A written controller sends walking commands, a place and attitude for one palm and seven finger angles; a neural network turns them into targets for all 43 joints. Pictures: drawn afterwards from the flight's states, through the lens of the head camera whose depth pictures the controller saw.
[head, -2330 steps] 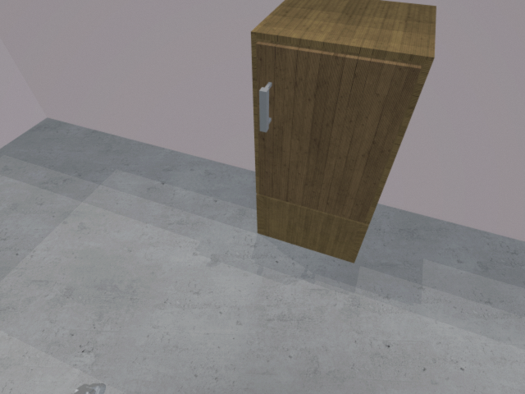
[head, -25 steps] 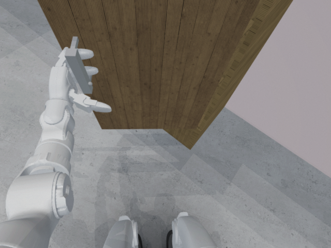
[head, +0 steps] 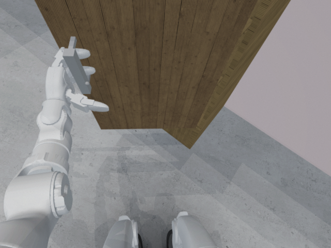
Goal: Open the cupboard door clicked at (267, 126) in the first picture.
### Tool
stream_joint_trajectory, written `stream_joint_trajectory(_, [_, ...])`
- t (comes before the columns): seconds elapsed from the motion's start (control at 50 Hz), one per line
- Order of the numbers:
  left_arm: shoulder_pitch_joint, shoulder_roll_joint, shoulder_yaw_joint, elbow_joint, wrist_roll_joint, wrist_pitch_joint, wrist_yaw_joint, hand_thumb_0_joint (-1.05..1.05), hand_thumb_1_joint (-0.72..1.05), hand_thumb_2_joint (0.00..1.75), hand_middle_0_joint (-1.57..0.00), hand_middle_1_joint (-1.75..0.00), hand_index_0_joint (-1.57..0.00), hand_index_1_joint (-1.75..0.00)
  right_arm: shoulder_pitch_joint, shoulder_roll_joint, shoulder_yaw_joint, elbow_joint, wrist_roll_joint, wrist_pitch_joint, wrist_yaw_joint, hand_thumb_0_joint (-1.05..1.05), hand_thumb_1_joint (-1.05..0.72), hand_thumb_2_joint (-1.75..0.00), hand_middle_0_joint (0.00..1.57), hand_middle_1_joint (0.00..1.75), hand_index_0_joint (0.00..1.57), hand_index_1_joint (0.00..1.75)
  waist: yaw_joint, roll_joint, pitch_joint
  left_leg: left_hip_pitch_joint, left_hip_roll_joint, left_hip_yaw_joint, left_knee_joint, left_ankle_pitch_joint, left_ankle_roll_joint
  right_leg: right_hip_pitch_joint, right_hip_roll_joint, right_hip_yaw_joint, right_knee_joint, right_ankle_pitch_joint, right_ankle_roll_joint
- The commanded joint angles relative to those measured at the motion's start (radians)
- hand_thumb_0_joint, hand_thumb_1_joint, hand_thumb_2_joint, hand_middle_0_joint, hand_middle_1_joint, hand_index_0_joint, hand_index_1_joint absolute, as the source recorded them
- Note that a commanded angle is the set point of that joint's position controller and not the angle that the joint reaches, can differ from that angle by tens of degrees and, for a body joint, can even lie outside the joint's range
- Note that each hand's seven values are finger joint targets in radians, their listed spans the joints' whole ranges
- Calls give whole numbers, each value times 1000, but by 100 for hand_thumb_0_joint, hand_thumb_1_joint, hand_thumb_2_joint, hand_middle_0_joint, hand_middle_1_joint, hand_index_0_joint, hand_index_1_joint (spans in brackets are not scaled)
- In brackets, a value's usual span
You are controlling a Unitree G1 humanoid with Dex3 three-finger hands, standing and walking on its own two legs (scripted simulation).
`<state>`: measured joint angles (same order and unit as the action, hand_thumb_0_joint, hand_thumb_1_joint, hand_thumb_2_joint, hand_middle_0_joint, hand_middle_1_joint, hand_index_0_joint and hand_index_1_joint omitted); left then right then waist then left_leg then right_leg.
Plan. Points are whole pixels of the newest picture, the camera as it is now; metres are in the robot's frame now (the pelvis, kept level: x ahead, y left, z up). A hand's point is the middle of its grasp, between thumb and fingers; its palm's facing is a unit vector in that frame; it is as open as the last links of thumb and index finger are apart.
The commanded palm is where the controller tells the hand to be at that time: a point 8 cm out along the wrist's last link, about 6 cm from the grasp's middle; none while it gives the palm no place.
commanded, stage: close the thumb around the handle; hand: left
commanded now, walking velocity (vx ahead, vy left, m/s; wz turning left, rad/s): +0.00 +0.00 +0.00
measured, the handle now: (80, 67) +0.54 +0.17 +0.05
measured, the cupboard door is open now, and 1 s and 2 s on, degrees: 41 45 81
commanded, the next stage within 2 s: pull the door open along its arc in 0.64 s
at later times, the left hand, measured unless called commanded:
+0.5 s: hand (86, 85) +0.49 +0.15 +0.05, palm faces -0.02 -1.00 -0.03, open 6.5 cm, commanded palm +0.47 +0.19 +0.06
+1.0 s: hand (87, 93) +0.47 +0.15 +0.05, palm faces -0.01 -1.00 -0.02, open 5.8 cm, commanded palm +0.41 +0.20 +0.06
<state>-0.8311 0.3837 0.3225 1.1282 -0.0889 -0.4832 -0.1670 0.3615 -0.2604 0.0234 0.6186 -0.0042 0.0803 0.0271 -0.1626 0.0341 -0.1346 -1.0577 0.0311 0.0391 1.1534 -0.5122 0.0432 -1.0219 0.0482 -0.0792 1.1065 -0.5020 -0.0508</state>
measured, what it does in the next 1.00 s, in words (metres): stands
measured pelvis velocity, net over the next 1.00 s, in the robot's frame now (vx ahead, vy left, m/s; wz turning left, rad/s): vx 0.01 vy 0.01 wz -0.01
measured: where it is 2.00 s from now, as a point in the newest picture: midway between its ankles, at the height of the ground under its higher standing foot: outside the picture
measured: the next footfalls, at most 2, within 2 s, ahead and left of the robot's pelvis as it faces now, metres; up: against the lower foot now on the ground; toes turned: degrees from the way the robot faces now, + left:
none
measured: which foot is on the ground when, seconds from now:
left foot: down 0.00-1.00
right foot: down 0.00-1.00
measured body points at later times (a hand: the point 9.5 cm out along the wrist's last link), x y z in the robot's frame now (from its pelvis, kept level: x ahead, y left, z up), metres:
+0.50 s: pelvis +0.00 +0.01 +0.00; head +0.12 +0.02 +0.43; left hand +0.48 +0.21 +0.06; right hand +0.02 -0.25 -0.12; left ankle +0.01 +0.09 -0.65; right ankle +0.01 -0.09 -0.65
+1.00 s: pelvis +0.01 +0.01 +0.01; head +0.12 +0.01 +0.44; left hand +0.46 +0.20 +0.06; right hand +0.03 -0.25 -0.11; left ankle +0.01 +0.09 -0.65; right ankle +0.01 -0.09 -0.65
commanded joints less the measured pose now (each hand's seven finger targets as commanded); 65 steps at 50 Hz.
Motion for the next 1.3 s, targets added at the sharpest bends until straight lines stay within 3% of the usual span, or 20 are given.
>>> stream_joint_trajectory(0.0, [-400, 198, 19, -237, -25, -75, 0, 0, -28, 40, -32, -122, -32, -122, 159, -165, -61, -58, -3, -14, -8, 0, -90, -90, 20, 30, 20, 30, 3, 95, -527, 382, -22, -83, -101, 441, -9, 245, 7, 78, -130, 431, 28])
stream_joint_trajectory(0.04, [-398, 174, -1, -219, -28, -68, -1, 0, -16, 44, -32, -124, -32, -124, 159, -165, -62, -52, 0, -12, -8, 0, -90, -90, 20, 30, 20, 30, -15, 53, -479, 362, -20, -84, -106, 411, -7, 232, 9, 75, -141, 410, 32])
stream_joint_trajectory(0.12, [-395, 166, -1, -239, -28, -77, 9, 0, 6, 54, -34, -126, -34, -126, 158, -168, -67, -47, -3, -12, -7, 0, -90, -90, 20, 30, 20, 30, -5, 83, -502, 412, -18, -92, -109, 438, -12, 211, 9, 68, -137, 407, 27])
stream_joint_trajectory(0.18, [-406, 153, -13, -208, -24, -75, 16, 0, 23, 61, -35, -128, -35, -128, 158, -169, -62, -47, -4, -11, -8, 0, -90, -90, 20, 30, 20, 30, -16, 56, -445, 375, -20, -96, -115, 397, -10, 190, 10, 65, -138, 369, 27])
stream_joint_trajectory(0.42, [-435, 162, -11, -172, -4, -84, 34, 0, 90, 90, -40, -135, -40, -135, 154, -175, -64, -41, -8, -13, -7, 0, -90, -90, 20, 30, 20, 30, -17, 62, -468, 397, -16, -112, -107, 384, -16, 144, 10, 56, -127, 326, 24])
stream_joint_trajectory(0.44, [-458, 145, -33, -182, -4, -82, 33, 0, 90, 90, -40, -135, -40, -135, 151, -176, -63, -43, -8, -12, -8, 0, -90, -90, 20, 30, 20, 30, -31, 64, -456, 393, -15, -114, -111, 371, -15, 137, 9, 56, -130, 317, 26])
stream_joint_trajectory(0.6, [-475, 139, -38, -216, 4, -90, 44, 0, 90, 90, -40, -135, -40, -135, 158, -175, -65, -37, -13, -15, -6, 0, -90, -90, 20, 30, 20, 30, -18, 106, -513, 452, -12, -125, -106, 418, -20, 119, 9, 50, -119, 328, 21])
stream_joint_trajectory(0.64, [-463, 109, -58, -208, 1, -87, 45, 0, 90, 90, -40, -135, -40, -135, 155, -172, -65, -37, -12, -13, -2, 0, -90, -90, 20, 30, 20, 30, -26, 74, -487, 440, -12, -122, -110, 401, -18, 125, 12, 50, -131, 321, 23])
stream_joint_trajectory(0.68, [-458, 156, -21, -222, 1, -92, 48, 0, 90, 90, -40, -135, -40, -135, 161, -177, -66, -41, -14, -13, -5, 0, -90, -90, 20, 30, 20, 30, -17, 75, -504, 425, -15, -118, -107, 414, -15, 153, 12, 54, -123, 344, 21])
stream_joint_trajectory(0.72, [-450, 128, -44, -234, 3, -94, 44, 0, 90, 90, -40, -135, -40, -135, 155, -170, -66, -41, -11, -11, -4, 0, -90, -90, 20, 30, 20, 30, -17, 90, -510, 446, -13, -117, -111, 421, -19, 147, 11, 52, -127, 346, 22])
stream_joint_trajectory(0.74, [-454, 173, -11, -229, 4, -95, 46, 0, 90, 90, -40, -135, -40, -135, 157, -175, -66, -35, -12, -9, -5, 0, -90, -90, 20, 30, 20, 30, -10, 90, -501, 435, -13, -114, -109, 424, -19, 157, 10, 55, -127, 353, 21])
stream_joint_trajectory(0.8, [-367, 150, -15, -248, -6, -97, 35, 0, 90, 90, -40, -135, -40, -135, 147, -168, -66, -51, -8, -7, -2, 0, -90, -90, 20, 30, 20, 30, 13, 100, -527, 451, -16, -106, -114, 461, -20, 186, 11, 57, -127, 386, 20])
stream_joint_trajectory(0.96, [-19, 61, -54, -458, -64, -77, 12, 0, 90, 90, -40, -135, -40, -135, 101, -147, -76, -117, 14, -6, 11, 0, -90, -90, 20, 30, 20, 30, 76, 9, -506, 396, -28, -60, -161, 474, -10, 374, 9, 70, -158, 508, 24])
stream_joint_trajectory(0.98, [45, 47, -60, -511, -72, -77, 10, 0, 90, 90, -40, -135, -40, -135, 93, -145, -78, -132, 16, -13, 13, 0, -90, -90, 20, 30, 20, 30, 90, 37, -524, 418, -29, -57, -163, 512, -11, 389, 9, 69, -153, 538, 21])
stream_joint_trajectory(1.04, [235, -39, -130, -645, -91, -64, 14, 0, 90, 90, -40, -135, -40, -135, 59, -130, -82, -155, 24, -21, 22, 0, -90, -90, 20, 30, 20, 30, 105, -6, -468, 423, -26, -47, -184, 516, -10, 412, 5, 64, -172, 558, 26])
stream_joint_trajectory(1.1, [420, -98, -198, -819, -100, -57, 26, 0, 90, 90, -40, -135, -40, -135, 19, -121, -84, -189, 27, -35, 26, 0, -90, -90, 20, 30, 20, 30, 123, 6, -437, 457, -25, -46, -195, 547, -9, 420, -2, 61, -174, 575, 26])
stream_joint_trajectory(1.12, [459, -138, -64, -880, -172, -48, 177, 0, 90, 90, -40, -135, -40, -135, -22, -91, -83, -193, 17, -47, 24, 0, -90, -90, 20, 30, 20, 30, 204, -25, -415, 427, -22, -36, -211, 537, -24, 428, 1, 39, -176, 543, 25])
stream_joint_trajectory(1.14, [522, -239, -183, -887, -134, -32, 250, 0, 90, 90, -40, -135, -40, -135, -39, -86, -76, -198, 9, -59, 31, 0, -90, -90, 20, 30, 20, 30, 165, -20, -368, 422, -26, -34, -209, 505, -27, 406, 0, 36, -178, 521, 29])
stream_joint_trajectory(1.16, [536, -268, -207, -929, -111, -28, 312, 0, 90, 90, -40, -135, -40, -135, -46, -85, -78, -193, 4, -67, 36, 0, -90, -90, 20, 30, 20, 30, 157, -38, -352, 418, -22, -44, -205, 496, -32, 383, -5, 27, -171, 494, 28])
stream_joint_trajectory(1.28, [745, -348, -310, -1068, 96, -19, 623, 0, 90, 90, -40, -135, -40, -135, -115, -52, -74, -204, -42, -81, 45, 0, -90, -90, 20, 30, 20, 30, 182, -72, -345, 390, -33, -56, -184, 453, -35, 398, -20, 42, -139, 482, 19])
